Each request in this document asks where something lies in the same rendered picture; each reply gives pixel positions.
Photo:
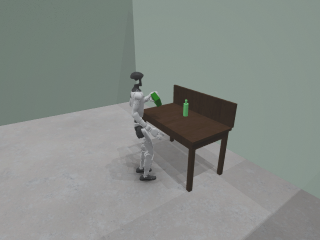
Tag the right robot forearm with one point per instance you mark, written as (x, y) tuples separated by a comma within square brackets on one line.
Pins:
[(139, 120)]

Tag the robot right hand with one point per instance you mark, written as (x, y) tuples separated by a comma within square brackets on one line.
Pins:
[(154, 132)]

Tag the right robot upper arm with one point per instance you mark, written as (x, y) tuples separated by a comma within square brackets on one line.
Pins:
[(136, 102)]

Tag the robot right shin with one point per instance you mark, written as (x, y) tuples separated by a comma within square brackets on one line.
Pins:
[(147, 163)]

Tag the robot left hand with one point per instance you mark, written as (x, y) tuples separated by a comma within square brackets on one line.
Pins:
[(150, 97)]

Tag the sponge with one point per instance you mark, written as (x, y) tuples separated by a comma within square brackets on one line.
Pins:
[(156, 99)]

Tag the table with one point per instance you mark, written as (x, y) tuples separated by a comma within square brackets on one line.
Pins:
[(209, 120)]

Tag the left robot forearm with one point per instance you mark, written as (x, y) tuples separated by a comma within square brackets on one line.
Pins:
[(146, 99)]

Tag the robot torso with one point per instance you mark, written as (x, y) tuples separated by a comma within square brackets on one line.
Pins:
[(140, 110)]

